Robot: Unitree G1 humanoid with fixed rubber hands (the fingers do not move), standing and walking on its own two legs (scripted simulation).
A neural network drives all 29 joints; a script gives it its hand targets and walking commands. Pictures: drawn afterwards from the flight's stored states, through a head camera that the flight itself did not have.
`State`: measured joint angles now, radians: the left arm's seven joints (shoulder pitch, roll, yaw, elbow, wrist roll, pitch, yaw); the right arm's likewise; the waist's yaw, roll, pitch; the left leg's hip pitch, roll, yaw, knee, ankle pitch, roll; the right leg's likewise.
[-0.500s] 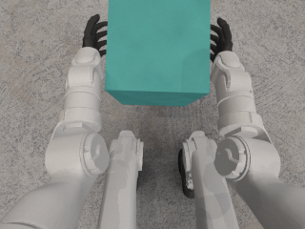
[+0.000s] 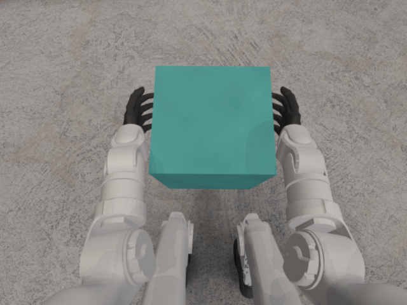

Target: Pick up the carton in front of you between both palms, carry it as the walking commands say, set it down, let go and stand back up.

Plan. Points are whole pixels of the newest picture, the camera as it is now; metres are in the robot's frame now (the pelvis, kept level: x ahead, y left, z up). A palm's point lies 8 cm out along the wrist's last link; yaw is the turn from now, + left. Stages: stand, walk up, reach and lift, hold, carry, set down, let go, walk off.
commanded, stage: reach and lift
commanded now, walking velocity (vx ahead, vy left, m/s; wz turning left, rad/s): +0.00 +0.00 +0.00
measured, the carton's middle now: (210, 138) +0.44 +0.02 -0.11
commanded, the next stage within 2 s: hold in 1.86 s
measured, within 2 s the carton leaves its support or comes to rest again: neither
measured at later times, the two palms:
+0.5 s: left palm (107, 114) +0.39 +0.16 +0.12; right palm (340, 110) +0.40 -0.14 +0.12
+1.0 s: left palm (58, 93) +0.35 +0.15 +0.23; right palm out of the picture +0.36 -0.15 +0.23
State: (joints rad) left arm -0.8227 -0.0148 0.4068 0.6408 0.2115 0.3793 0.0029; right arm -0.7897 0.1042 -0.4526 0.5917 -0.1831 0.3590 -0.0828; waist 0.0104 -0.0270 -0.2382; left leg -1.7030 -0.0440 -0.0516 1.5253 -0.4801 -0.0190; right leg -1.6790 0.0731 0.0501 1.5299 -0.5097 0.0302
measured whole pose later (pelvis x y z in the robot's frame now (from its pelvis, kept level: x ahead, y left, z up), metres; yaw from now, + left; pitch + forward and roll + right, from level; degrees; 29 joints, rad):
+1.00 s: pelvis +0.06 -0.01 +0.20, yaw +1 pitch -4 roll +0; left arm -0.31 -0.16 0.31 0.40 0.29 0.61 -0.02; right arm -0.32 0.17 -0.31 0.42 -0.29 0.59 0.01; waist 0.00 -0.01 -0.03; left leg -0.19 -0.02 -0.07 0.47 -0.21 -0.01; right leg -0.18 0.03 0.07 0.48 -0.24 0.00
